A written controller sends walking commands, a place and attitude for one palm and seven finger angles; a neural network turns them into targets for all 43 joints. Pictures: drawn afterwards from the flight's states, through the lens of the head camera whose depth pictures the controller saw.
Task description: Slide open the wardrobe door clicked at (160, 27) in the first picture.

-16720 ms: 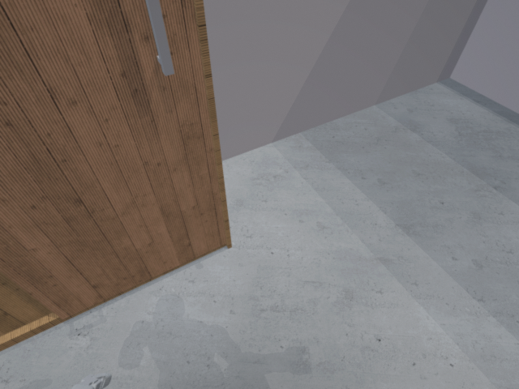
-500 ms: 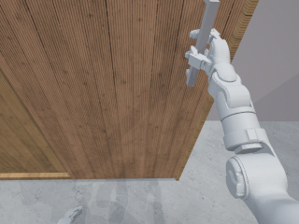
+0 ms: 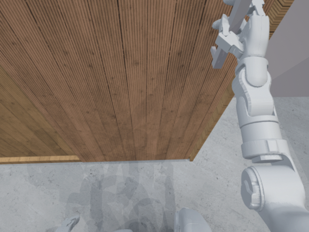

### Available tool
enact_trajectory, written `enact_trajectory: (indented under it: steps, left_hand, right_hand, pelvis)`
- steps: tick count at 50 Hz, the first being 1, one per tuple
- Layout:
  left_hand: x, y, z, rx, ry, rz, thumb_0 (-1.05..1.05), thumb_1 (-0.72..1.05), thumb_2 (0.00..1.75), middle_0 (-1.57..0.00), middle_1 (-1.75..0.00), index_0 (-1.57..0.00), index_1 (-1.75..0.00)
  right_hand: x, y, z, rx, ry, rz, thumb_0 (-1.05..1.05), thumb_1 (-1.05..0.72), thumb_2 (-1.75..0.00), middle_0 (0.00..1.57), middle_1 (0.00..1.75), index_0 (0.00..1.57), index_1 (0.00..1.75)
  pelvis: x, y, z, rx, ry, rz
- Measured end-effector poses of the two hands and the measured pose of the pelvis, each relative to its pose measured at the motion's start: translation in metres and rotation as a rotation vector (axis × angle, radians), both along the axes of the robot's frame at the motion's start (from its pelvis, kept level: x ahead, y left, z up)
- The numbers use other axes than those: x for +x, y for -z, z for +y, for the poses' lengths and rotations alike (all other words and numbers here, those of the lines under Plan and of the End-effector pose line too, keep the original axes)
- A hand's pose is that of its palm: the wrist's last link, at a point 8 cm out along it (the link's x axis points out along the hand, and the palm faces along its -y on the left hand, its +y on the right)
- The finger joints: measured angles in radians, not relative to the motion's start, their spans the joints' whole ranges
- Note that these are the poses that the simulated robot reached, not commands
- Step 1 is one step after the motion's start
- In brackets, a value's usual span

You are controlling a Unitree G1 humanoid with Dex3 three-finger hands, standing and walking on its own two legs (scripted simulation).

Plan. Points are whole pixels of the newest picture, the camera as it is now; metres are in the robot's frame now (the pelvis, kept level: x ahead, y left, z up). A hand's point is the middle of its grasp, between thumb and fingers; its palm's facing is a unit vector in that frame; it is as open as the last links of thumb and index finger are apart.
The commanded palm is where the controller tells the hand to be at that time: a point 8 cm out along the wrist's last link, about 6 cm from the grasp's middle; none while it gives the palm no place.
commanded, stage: step sideways, sliding the door along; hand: right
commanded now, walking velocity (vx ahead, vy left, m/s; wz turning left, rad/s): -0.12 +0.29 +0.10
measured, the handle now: (231, 16) +0.51 -0.13 +0.25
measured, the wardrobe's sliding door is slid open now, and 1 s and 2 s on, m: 0.02 0.13 0.44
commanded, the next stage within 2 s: none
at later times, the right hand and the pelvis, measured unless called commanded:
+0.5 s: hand (212, 33) +0.48 -0.09 +0.23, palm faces +0.28 +0.95 -0.09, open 6.0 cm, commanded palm +0.44 -0.07 +0.24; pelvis +0.05 +0.13 -0.02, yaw -2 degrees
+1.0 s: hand (168, 31) +0.48 +0.00 +0.23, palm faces +0.48 +0.87 -0.08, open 6.5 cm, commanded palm +0.43 +0.03 +0.24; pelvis +0.12 +0.27 -0.01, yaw -3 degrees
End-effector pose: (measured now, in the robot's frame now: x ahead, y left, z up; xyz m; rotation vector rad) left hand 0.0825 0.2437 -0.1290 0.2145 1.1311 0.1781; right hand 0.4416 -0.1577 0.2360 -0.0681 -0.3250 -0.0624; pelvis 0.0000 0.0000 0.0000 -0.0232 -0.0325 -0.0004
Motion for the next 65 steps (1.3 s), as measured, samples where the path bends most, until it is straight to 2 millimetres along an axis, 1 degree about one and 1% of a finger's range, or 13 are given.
enact_trajectory:
  steps: [3, 6, 12, 20, 25, 27, 34, 41, 49, 54, 57, 60, 65]
  left_hand:
    - [0.027, -0.008, 0.005, 0.025, 0.040, -0.026, 0.02, 0.91, 0.90, -0.20, -0.30, -0.20, -0.30]
    - [0.063, -0.009, 0.009, 0.031, 0.047, -0.123, 0.02, 0.91, 0.90, -0.20, -0.30, -0.20, -0.30]
    - [0.122, -0.025, 0.001, -0.042, 0.131, -0.235, 0.01, 0.91, 0.90, -0.20, -0.30, -0.20, -0.30]
    - [0.164, -0.032, 0.011, -0.113, 0.259, -0.255, 0.01, 0.90, 0.90, -0.20, -0.30, -0.20, -0.30]
    - [0.191, -0.012, 0.045, -0.185, 0.285, -0.309, 0.01, 0.90, 0.90, -0.21, -0.30, -0.20, -0.30]
    - [0.200, -0.005, 0.064, -0.189, 0.265, -0.319, 0.01, 0.90, 0.90, -0.21, -0.30, -0.21, -0.30]
    - [0.210, -0.018, 0.125, -0.060, 0.203, -0.287, 0.01, 0.91, 0.90, -0.20, -0.30, -0.20, -0.30]
    - [0.217, -0.041, 0.154, -0.076, 0.269, -0.284, 0.02, 0.91, 0.90, -0.20, -0.30, -0.20, -0.30]
    - [0.259, -0.024, 0.179, -0.212, 0.299, -0.397, 0.02, 0.90, 0.90, -0.20, -0.30, -0.20, -0.30]
    - [0.279, -0.026, 0.208, -0.191, 0.261, -0.403, 0.02, 0.90, 0.90, -0.20, -0.30, -0.20, -0.30]
    - [0.279, -0.035, 0.225, -0.141, 0.250, -0.380, 0.02, 0.91, 0.90, -0.20, -0.30, -0.20, -0.30]
    - [0.276, -0.041, 0.241, -0.085, 0.243, -0.365, 0.02, 0.91, 0.90, -0.20, -0.30, -0.20, -0.30]
    - [0.263, -0.060, 0.255, -0.071, 0.288, -0.345, 0.02, 0.91, 0.90, -0.20, -0.30, -0.20, -0.30]
  right_hand:
    - [0.003, 0.003, 0.000, 0.017, -0.009, -0.049, -0.02, -0.73, -0.85, 0.46, 1.40, 0.27, 1.39]
    - [0.006, 0.007, 0.000, 0.040, -0.033, -0.108, -0.02, -0.74, -0.86, 0.46, 1.40, 0.27, 1.39]
    - [0.007, 0.007, 0.002, 0.037, -0.033, -0.123, -0.02, -0.74, -0.85, 0.46, 1.40, 0.26, 1.37]
    - [0.005, 0.006, 0.010, 0.009, 0.057, -0.112, -0.03, -0.73, -0.85, 0.46, 1.40, 0.28, 1.38]
    - [0.002, 0.006, 0.022, -0.052, 0.208, -0.117, -0.05, -0.72, -0.85, 0.46, 1.40, 0.28, 1.36]
    - [0.001, 0.005, 0.027, -0.064, 0.266, -0.111, -0.06, -0.71, -0.84, 0.46, 1.40, 0.28, 1.34]
    - [-0.001, 0.006, 0.048, -0.028, 0.299, -0.131, -0.05, -0.71, -0.83, 0.46, 1.40, 0.26, 1.32]
    - [-0.003, 0.007, 0.074, -0.037, 0.296, -0.143, -0.05, -0.72, -0.82, 0.46, 1.40, 0.24, 1.28]
    - [-0.005, 0.008, 0.116, -0.075, 0.398, -0.163, -0.07, -0.70, -0.83, 0.46, 1.40, 0.21, 1.26]
    - [-0.008, 0.008, 0.147, -0.069, 0.425, -0.160, -0.07, -0.70, -0.83, 0.46, 1.40, 0.20, 1.30]
    - [-0.010, 0.008, 0.165, -0.059, 0.398, -0.171, -0.06, -0.71, -0.82, 0.46, 1.40, 0.20, 1.31]
    - [-0.009, 0.011, 0.182, -0.036, 0.318, -0.210, -0.06, -0.71, -0.79, 0.46, 1.40, 0.19, 1.28]
    - [-0.010, 0.012, 0.213, -0.003, 0.228, -0.232, -0.05, -0.73, -0.77, 0.46, 1.40, 0.20, 1.25]
  pelvis:
    - [0.006, -0.002, 0.003, -0.009, 0.010, 0.010]
    - [0.010, 0.010, 0.003, 0.028, -0.015, 0.010]
    - [0.009, 0.005, 0.025, 0.070, -0.021, -0.022]
    - [0.032, -0.001, 0.084, 0.114, 0.012, -0.021]
    - [0.055, 0.016, 0.134, 0.079, 0.034, -0.033]
    - [0.059, 0.016, 0.144, 0.091, 0.056, -0.038]
    - [0.074, 0.003, 0.157, 0.069, 0.073, 0.008]
    - [0.094, -0.006, 0.195, 0.090, 0.042, -0.029]
    - [0.122, 0.014, 0.260, 0.067, 0.033, -0.055]
    - [0.123, 0.003, 0.278, 0.022, 0.044, 0.000]
    - [0.122, -0.005, 0.282, 0.021, 0.053, 0.026]
    - [0.125, 0.000, 0.284, 0.056, 0.050, 0.027]
    - [0.125, -0.009, 0.302, 0.087, 0.019, -0.010]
